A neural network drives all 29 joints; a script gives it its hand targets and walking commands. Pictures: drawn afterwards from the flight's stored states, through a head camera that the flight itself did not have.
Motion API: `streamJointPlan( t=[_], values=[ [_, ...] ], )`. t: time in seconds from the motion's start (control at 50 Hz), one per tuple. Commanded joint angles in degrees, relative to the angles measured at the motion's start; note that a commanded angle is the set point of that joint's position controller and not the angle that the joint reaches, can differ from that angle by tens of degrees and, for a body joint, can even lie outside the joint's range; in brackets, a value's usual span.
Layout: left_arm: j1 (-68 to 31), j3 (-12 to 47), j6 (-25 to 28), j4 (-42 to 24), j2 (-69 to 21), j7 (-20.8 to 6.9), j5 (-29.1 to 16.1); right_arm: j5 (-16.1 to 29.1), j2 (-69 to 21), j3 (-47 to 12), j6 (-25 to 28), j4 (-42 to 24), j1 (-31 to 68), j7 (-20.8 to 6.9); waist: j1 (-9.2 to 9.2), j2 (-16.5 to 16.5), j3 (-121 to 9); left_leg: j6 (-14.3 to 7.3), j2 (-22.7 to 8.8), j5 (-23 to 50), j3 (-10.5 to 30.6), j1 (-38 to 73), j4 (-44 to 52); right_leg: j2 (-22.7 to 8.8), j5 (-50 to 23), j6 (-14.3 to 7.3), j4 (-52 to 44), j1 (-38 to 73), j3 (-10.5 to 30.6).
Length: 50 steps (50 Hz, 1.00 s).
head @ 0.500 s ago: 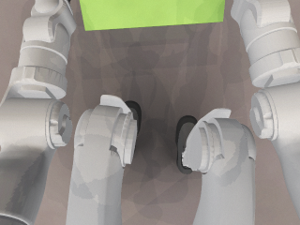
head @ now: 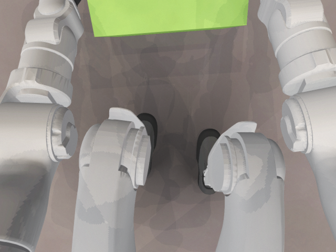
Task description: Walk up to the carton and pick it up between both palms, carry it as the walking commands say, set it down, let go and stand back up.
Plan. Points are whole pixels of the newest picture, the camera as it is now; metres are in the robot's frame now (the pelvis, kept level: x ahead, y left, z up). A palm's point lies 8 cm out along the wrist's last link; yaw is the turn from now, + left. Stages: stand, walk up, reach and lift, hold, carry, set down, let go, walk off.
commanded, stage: set down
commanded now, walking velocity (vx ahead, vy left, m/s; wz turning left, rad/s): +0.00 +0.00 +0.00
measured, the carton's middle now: out of the picture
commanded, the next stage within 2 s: none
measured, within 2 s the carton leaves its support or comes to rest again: rests again in 0.38 s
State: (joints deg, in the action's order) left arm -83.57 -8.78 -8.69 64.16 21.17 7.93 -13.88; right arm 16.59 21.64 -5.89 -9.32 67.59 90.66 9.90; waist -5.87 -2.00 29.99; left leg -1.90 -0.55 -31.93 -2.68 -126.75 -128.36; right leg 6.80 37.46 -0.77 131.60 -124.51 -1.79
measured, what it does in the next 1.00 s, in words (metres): stands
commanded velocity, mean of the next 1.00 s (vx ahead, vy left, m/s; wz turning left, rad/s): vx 0.00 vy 0.00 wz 0.00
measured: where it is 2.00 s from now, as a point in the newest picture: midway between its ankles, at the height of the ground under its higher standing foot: (175, 164)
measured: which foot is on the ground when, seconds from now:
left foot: down 0.00-1.00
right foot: down 0.00-1.00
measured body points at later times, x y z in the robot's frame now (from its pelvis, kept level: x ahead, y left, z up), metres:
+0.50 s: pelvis +0.00 +0.00 +0.00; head +0.38 +0.02 +0.23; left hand +0.52 +0.25 -0.20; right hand +0.58 -0.10 -0.19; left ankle +0.12 +0.11 -0.32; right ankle +0.10 -0.10 -0.32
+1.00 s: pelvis +0.01 +0.00 -0.01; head +0.38 +0.03 +0.23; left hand +0.52 +0.25 -0.20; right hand +0.59 -0.10 -0.20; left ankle +0.12 +0.11 -0.32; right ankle +0.10 -0.10 -0.32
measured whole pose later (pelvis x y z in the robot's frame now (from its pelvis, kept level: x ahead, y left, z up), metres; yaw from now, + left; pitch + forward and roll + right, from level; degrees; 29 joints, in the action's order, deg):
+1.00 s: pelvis +0.01 +0.00 -0.01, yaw +0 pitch +31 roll +1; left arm -83.7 -12.3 -4.0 67.2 20.9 3.8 -10.7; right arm 14.0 21.8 -2.1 -6.5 67.7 89.5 6.6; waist -6.3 -2.1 29.9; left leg -1.9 -0.9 -33.8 -2.9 -127.0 -130.1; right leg 6.7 39.3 -1.2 133.3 -124.8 -2.0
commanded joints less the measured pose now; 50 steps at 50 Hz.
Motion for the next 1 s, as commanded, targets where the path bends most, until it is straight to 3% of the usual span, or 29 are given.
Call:
streamJointPlan(
  t=[0.0, 0.02, 0.04, 0.06, 0.08, 0.14, 0.18, 0.22, 0.26, 0.28, 0.3, 0.32, 0.34, 0.36, 0.38, 0.4, 0.44, 0.54, 0.6, 0.64, 0.66, 0.68, 0.7, 0.76, 0.8, 0.82, 0.88, 0.92, 0.98],
  values=[
    [-42.0, 13.7, 4.6, -20.9, -38.0, -14.0, -3.7, 3.1, -48.4, -8.6, 4.3, -20.5, 35.2, -13.2, -5.08, -3.2, -85.9, 0.5, 3.9, 32.1, 3.6, 43.4, 8.6, 1.1, -24.9, 0.0, -8.7, 26.2, 1.1],
    [-44.2, 12.9, 5.1, -24.7, -37.1, -13.6, -3.9, 3.1, -48.3, -9.1, 4.5, -21.5, 35.8, -13.0, -5.65, -3.8, -89.2, 0.9, 3.7, 32.3, 3.3, 43.1, 7.4, 0.5, -26.5, -0.1, -8.0, 29.0, 1.8],
    [-42.0, 13.0, 5.0, -21.5, -37.8, -13.7, -3.7, 2.3, -48.8, -7.5, 4.3, -19.0, 34.2, -13.3, -4.35, -3.6, -86.9, 0.4, 4.1, 33.4, 4.2, 43.6, 8.1, 1.2, -26.2, 0.4, -8.3, 26.4, 1.0],
    [-42.6, 12.4, 5.1, -21.4, -37.7, -13.8, -3.9, 2.7, -48.0, -8.4, 4.6, -20.0, 35.3, -13.3, -6.78, -3.8, -83.9, 0.5, 4.5, 32.3, 3.6, 42.2, 8.0, 1.3, -24.2, 0.2, -9.1, 24.6, 1.6],
    [-42.1, 12.6, 5.0, -18.6, -38.5, -14.1, -3.0, 1.5, -46.7, -6.8, 4.8, -19.1, 35.8, -13.3, -4.34, -3.9, -81.0, 0.3, 4.0, 29.4, 3.8, 38.6, 7.9, 1.0, -23.9, -0.1, -8.8, 24.7, 1.8],
    [-42.7, 11.3, 5.4, -19.8, -35.4, -13.9, -2.1, 2.4, -46.5, -8.2, 4.4, -18.6, 36.0, -13.8, -7.75, -3.5, -79.4, 0.7, 3.7, 27.2, 2.8, 37.5, 7.8, 0.4, -21.9, 0.0, -8.9, 24.2, 2.3],
    [-40.8, 10.9, 4.7, -15.0, -36.5, -14.1, -2.5, 1.1, -46.0, -8.8, 4.2, -17.3, 36.1, -13.8, -6.44, -6.9, -78.8, 0.5, 3.6, 27.5, 4.0, 37.6, 7.9, 0.2, -22.4, 0.3, -8.2, 24.8, 1.8],
    [-41.3, 11.6, 5.2, -17.4, -36.8, -14.4, -2.9, 0.8, -45.7, -8.0, 4.6, -17.2, 34.0, -13.5, -5.19, -5.6, -79.4, 0.9, 3.6, 27.6, 3.3, 36.6, 7.3, 0.3, -23.8, -0.1, -8.9, 26.3, 2.4],
    [-42.8, 10.6, 6.1, -18.8, -33.9, -14.2, -2.6, 2.4, -46.4, -8.8, 4.7, -18.0, 36.4, -13.5, -8.25, -4.3, -79.2, 0.7, 3.5, 28.6, 2.5, 37.4, 7.4, 0.2, -23.4, 0.3, -8.6, 25.5, 2.5],
    [-42.2, 11.1, 5.1, -15.5, -36.5, -14.4, -2.9, 1.3, -46.5, -8.4, 4.5, -16.8, 35.3, -13.6, -5.96, -5.1, -77.4, 0.8, 3.1, 26.8, 2.8, 35.8, 7.3, 0.1, -22.2, -0.4, -9.1, 25.7, 2.8],
    [-39.2, 11.7, 5.3, -15.5, -37.1, -14.5, -2.0, 1.8, -47.6, -7.1, 4.7, -16.1, 33.8, -13.9, -7.33, -1.9, -76.4, 1.0, 3.6, 27.5, 3.0, 35.2, 7.9, 0.4, -23.0, -0.7, -8.4, 24.1, 2.9],
    [-40.5, 11.0, 5.1, -14.1, -35.5, -15.0, -1.9, 0.8, -47.5, -5.8, 4.0, -13.6, 33.6, -14.2, -4.27, -4.0, -73.3, 0.3, 3.4, 26.9, 3.6, 35.4, 8.0, 0.6, -22.3, -0.1, -8.5, 23.3, 1.8],
    [-40.3, 10.6, 5.1, -13.0, -34.8, -14.8, -1.6, 0.5, -46.0, -6.4, 4.2, -12.8, 33.3, -14.3, -6.21, -4.0, -70.8, 0.5, 3.1, 24.6, 4.0, 34.0, 8.3, -0.2, -20.1, -0.1, -8.7, 20.7, 2.1],
    [-42.1, 11.7, 5.3, -16.9, -37.4, -15.2, -2.3, -0.2, -46.3, -5.4, 4.5, -15.2, 33.2, -14.4, -5.12, -2.1, -75.0, 1.0, 3.4, 27.2, 3.4, 35.4, 7.5, 0.3, -22.7, -1.0, -8.6, 23.1, 2.9],
    [-38.4, 9.5, 5.4, -12.6, -35.6, -14.9, -0.9, 0.4, -47.0, -7.1, 4.6, -14.6, 33.2, -14.6, -6.74, -4.7, -72.5, 0.5, 3.6, 26.1, 3.1, 33.3, 7.5, 0.2, -21.6, -0.6, -9.3, 23.0, 2.8],
    [-39.5, 10.7, 5.8, -14.2, -36.6, -15.2, -1.8, -0.1, -46.4, -6.8, 4.7, -15.5, 33.3, -14.5, -5.42, -5.0, -73.9, 0.5, 3.7, 27.7, 3.2, 33.9, 7.2, 0.2, -23.5, -0.4, -8.9, 23.0, 2.5],
    [-39.3, 10.3, 5.9, -14.5, -35.1, -15.0, -2.0, 0.2, -47.0, -7.2, 4.6, -14.9, 33.1, -14.4, -7.01, -5.7, -73.4, 0.4, 3.4, 28.7, 3.4, 34.4, 6.8, 0.0, -23.2, -0.1, -7.9, 22.7, 2.7],
    [-38.1, 8.7, 5.5, -12.8, -34.1, -15.2, -1.0, -0.3, -45.2, -6.6, 4.3, -13.9, 32.9, -14.7, -6.92, -6.5, -68.7, -0.1, 3.7, 26.4, 3.8, 32.7, 7.3, 0.3, -20.9, 0.2, -7.9, 19.6, 2.0],
    [-37.0, 7.8, 5.6, -12.1, -33.5, -15.2, 0.8, -1.0, -44.8, -6.0, 4.1, -11.9, 30.7, -15.0, -7.84, -4.4, -67.4, 0.5, 2.9, 27.3, 3.6, 33.4, 7.5, -0.1, -21.5, -0.6, -8.9, 18.8, 3.3],
    [-35.2, 8.2, 5.4, -10.3, -33.4, -15.2, -0.1, -1.4, -41.6, -4.9, 5.2, -14.2, 31.2, -14.5, -5.50, -4.8, -67.4, 0.6, 3.2, 27.6, 3.9, 33.0, 7.2, 0.4, -21.7, -0.2, -8.4, 19.2, 2.0],
    [-35.4, 7.5, 5.7, -12.0, -34.1, -15.3, 1.1, -0.9, -44.2, -4.3, 4.9, -13.4, 30.5, -14.7, -7.55, -2.4, -67.7, 0.6, 3.3, 27.8, 3.6, 31.8, 7.4, 0.0, -23.4, -0.4, -8.1, 22.2, 3.3],
    [-36.4, 8.3, 5.7, -13.4, -33.2, -15.2, -0.1, -1.9, -42.3, -4.0, 4.7, -13.4, 31.0, -14.4, -5.84, -4.5, -69.1, 0.4, 3.2, 27.6, 4.2, 33.0, 7.0, -0.1, -22.6, -0.3, -7.2, 21.1, 2.4],
    [-36.0, 7.2, 5.7, -11.0, -31.3, -14.9, 1.3, -1.2, -41.2, -3.8, 4.8, -12.5, 30.7, -14.5, -7.41, -3.2, -66.1, 0.2, 3.1, 27.1, 4.3, 33.0, 7.4, 0.1, -20.8, -0.1, -7.4, 17.8, 2.6],
    [-33.2, 4.8, 6.9, -10.7, -25.9, -13.6, 2.3, -1.8, -38.3, -4.0, 4.6, -9.0, 26.7, -14.0, -7.55, -5.0, -65.8, 0.8, 2.7, 25.6, 2.5, 31.1, 6.9, 0.1, -20.5, -0.4, -8.6, 20.4, 3.7],
    [-33.5, 4.8, 6.5, -11.6, -22.1, -12.9, 1.0, -3.3, -31.4, -1.1, 4.8, -12.0, 28.5, -12.4, -5.62, -4.4, -66.1, 0.8, 2.4, 27.0, 3.7, 32.8, 7.1, -0.5, -21.1, -0.2, -8.5, 20.8, 3.3],
    [-33.5, 3.8, 6.8, -11.6, -19.3, -12.4, 1.6, -2.5, -29.8, -2.4, 4.8, -12.7, 29.4, -12.1, -7.63, -5.5, -66.5, 0.5, 2.8, 26.9, 3.4, 31.9, 7.2, -0.6, -22.1, 0.3, -7.8, 21.7, 3.6],
    [-26.8, 0.5, 7.8, -9.1, -6.9, -9.3, 2.5, -1.8, -16.9, -0.3, 5.6, -12.5, 24.8, -9.2, -8.45, -5.0, -68.0, 0.5, 2.1, 28.3, 3.9, 34.1, 7.3, -0.8, -23.0, 0.8, -7.5, 21.9, 3.3],
    [-24.8, -0.9, 8.3, -10.4, -1.3, -7.0, 1.9, -2.0, -8.9, 1.5, 5.9, -12.9, 22.4, -7.2, -7.37, -3.8, -71.1, 1.4, 0.9, 28.5, 3.8, 35.3, 6.9, -1.8, -23.0, 0.3, -8.1, 25.5, 4.4],
    [-21.2, -4.7, 8.5, -5.5, 10.1, -3.9, 3.7, -2.0, 0.6, 3.9, 5.7, -12.4, 20.1, -4.5, -8.84, -3.4, -71.6, 1.6, 0.5, 31.7, 5.0, 37.2, 6.8, -1.9, -24.1, 1.2, -8.2, 23.6, 4.5]
  ],
)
